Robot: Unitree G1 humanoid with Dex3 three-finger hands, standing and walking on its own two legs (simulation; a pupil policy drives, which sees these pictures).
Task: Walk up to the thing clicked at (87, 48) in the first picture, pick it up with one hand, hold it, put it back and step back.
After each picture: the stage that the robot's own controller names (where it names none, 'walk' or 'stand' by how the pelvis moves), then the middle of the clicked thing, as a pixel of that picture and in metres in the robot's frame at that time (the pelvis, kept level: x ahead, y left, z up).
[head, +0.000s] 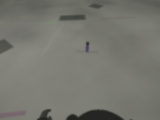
stand; (87, 47) +1.42 +0.04 -0.66
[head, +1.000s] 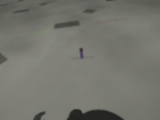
walk; (81, 53) +1.29 +0.24 -0.64
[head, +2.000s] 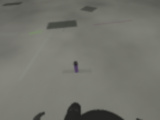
walk; (76, 67) +0.85 +0.27 -0.64
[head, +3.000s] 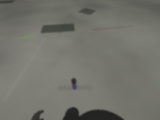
walk; (74, 84) +0.54 +0.19 -0.63
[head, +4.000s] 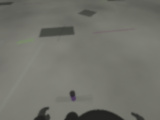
stand; (73, 96) +0.38 +0.19 -0.64
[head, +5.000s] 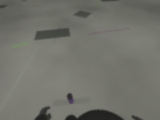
stand; (70, 98) +0.35 +0.22 -0.65
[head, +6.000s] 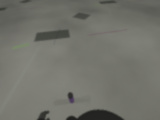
stand; (71, 98) +0.38 +0.21 -0.66
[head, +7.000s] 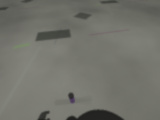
stand; (71, 98) +0.38 +0.20 -0.66
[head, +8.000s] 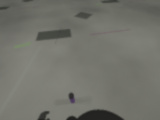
stand; (71, 98) +0.37 +0.20 -0.66
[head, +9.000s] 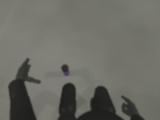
go down; (65, 70) +0.43 +0.20 -0.43
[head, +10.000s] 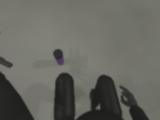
go down; (59, 58) +0.46 +0.24 -0.27
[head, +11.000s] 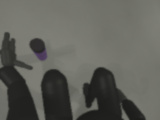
close in; (40, 51) +0.43 +0.27 -0.18
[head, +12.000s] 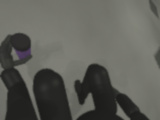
close; (23, 50) +0.43 +0.29 -0.16
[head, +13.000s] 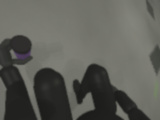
lift; (22, 51) +0.41 +0.29 -0.16
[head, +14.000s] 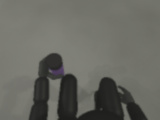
lift; (57, 68) +0.32 +0.22 -0.02
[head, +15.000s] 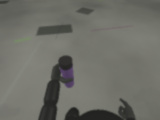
hold; (67, 73) +0.31 +0.15 +0.07
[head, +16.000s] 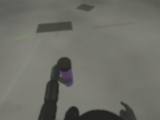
hold; (66, 74) +0.32 +0.15 +0.05
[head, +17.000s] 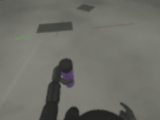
crouch; (68, 75) +0.31 +0.15 +0.04
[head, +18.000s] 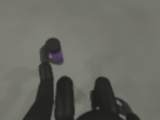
crouch; (56, 54) +0.44 +0.20 -0.05
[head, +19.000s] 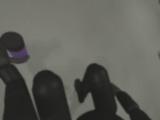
lower; (18, 51) +0.42 +0.30 -0.17
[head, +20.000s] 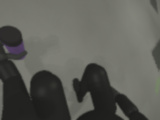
lower; (15, 47) +0.44 +0.30 -0.16
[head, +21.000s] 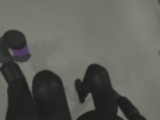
lower; (20, 49) +0.43 +0.30 -0.15
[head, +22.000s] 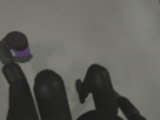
lower; (22, 50) +0.42 +0.30 -0.15
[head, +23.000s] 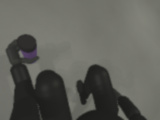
loosen; (29, 52) +0.42 +0.27 -0.14
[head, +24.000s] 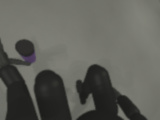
withdraw; (28, 54) +0.42 +0.28 -0.17
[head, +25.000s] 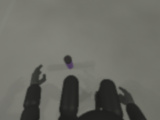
walk; (69, 63) +0.46 +0.21 -0.34
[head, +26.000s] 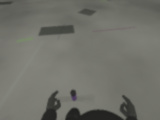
stand; (73, 95) +0.39 +0.16 -0.59
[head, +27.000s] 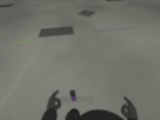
stand; (73, 96) +0.39 +0.18 -0.60
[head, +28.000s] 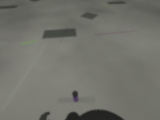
stand; (75, 96) +0.39 +0.16 -0.64
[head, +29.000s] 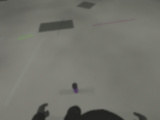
walk; (75, 88) +0.43 +0.18 -0.63
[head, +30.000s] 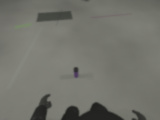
walk; (76, 72) +0.62 +0.15 -0.63
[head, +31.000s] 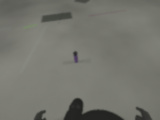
walk; (75, 57) +0.96 +0.28 -0.63
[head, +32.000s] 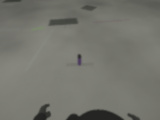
stand; (79, 60) +1.03 +0.18 -0.65
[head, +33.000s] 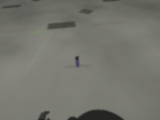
stand; (77, 61) +1.04 +0.21 -0.66
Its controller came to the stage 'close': yes
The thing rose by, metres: 0.68
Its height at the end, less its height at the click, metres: +0.00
